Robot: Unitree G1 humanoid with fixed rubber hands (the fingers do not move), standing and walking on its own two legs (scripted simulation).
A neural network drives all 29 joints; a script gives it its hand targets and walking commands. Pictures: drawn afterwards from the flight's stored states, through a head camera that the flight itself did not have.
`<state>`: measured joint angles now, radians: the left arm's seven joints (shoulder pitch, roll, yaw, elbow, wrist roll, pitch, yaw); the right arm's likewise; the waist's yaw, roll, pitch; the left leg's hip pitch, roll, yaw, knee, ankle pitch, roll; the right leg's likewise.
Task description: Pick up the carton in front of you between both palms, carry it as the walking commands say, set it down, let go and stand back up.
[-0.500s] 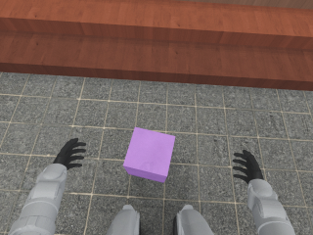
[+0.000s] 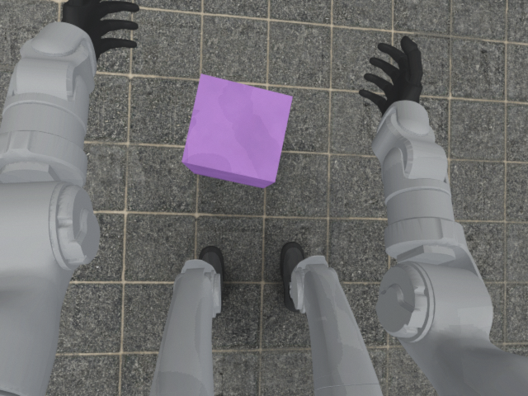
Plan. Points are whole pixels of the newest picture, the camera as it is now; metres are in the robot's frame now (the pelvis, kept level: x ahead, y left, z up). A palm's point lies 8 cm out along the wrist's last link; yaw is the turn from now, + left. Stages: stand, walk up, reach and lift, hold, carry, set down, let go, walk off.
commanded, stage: reach and lift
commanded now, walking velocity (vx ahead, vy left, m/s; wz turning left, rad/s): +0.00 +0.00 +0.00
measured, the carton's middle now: (237, 139) +0.53 +0.02 -0.53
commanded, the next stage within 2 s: none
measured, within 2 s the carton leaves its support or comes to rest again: leaves its support in 1.80 s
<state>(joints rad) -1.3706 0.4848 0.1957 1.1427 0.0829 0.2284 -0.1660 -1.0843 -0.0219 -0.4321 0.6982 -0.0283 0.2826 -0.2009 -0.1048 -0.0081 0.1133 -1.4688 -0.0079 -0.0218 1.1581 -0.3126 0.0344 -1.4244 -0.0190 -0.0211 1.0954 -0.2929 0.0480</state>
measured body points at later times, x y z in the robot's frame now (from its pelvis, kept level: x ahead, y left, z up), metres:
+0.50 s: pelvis +0.01 -0.01 -0.12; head +0.37 +0.03 +0.15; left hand +0.56 +0.20 -0.30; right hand +0.51 -0.18 -0.29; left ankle +0.10 +0.10 -0.61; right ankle +0.10 -0.15 -0.61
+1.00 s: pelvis -0.03 -0.01 -0.27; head +0.36 +0.02 -0.05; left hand +0.57 +0.18 -0.47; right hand +0.51 -0.19 -0.45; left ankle +0.10 +0.10 -0.62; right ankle +0.10 -0.15 -0.62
